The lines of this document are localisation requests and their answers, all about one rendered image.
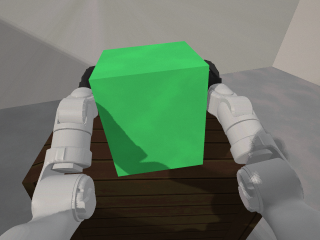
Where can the left robot upper arm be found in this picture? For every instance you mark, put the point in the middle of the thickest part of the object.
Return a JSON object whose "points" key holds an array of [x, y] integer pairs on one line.
{"points": [[60, 204]]}

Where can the carton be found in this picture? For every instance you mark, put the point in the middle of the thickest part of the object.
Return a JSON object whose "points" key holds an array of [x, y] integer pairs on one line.
{"points": [[152, 103]]}

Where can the right robot forearm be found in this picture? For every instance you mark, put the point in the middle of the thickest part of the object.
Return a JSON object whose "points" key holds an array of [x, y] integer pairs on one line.
{"points": [[249, 142]]}

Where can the right robot upper arm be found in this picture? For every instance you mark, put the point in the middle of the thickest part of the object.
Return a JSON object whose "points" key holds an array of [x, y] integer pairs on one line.
{"points": [[272, 189]]}

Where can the left robot forearm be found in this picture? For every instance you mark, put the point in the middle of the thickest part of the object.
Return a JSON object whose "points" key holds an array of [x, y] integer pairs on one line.
{"points": [[71, 141]]}

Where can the robot right hand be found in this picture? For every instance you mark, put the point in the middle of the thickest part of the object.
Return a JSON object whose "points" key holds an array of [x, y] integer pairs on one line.
{"points": [[213, 77]]}

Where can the robot left hand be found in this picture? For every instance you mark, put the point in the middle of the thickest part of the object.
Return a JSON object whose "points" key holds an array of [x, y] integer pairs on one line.
{"points": [[85, 78]]}

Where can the pedestal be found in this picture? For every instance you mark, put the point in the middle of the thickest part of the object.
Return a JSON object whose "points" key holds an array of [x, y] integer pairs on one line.
{"points": [[200, 202]]}

